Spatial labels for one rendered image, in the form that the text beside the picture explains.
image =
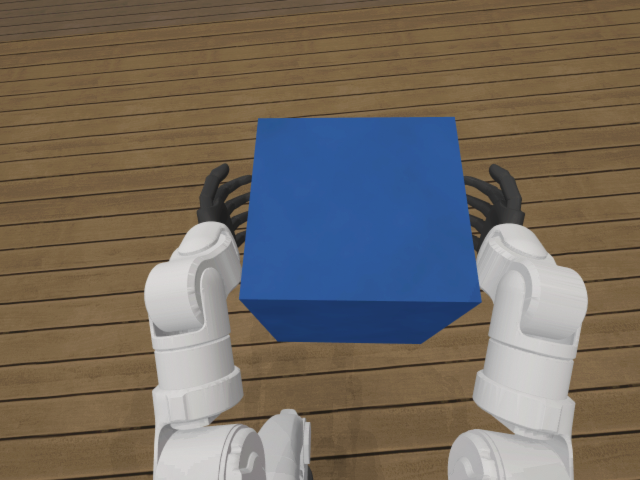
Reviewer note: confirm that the robot left forearm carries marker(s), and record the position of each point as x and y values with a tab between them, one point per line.
186	303

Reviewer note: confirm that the carton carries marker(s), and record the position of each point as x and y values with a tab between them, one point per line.
358	230

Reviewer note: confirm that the right robot hand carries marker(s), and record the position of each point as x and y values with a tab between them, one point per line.
506	206

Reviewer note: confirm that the left robot hand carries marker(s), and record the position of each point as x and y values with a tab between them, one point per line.
212	206

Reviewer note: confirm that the robot right forearm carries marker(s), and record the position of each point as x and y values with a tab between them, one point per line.
534	333

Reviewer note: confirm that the right robot upper arm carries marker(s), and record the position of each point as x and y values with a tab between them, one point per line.
487	455

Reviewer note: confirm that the left robot upper arm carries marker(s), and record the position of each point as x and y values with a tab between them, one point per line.
223	452

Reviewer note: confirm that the left robot thigh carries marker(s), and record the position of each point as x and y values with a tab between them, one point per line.
286	440

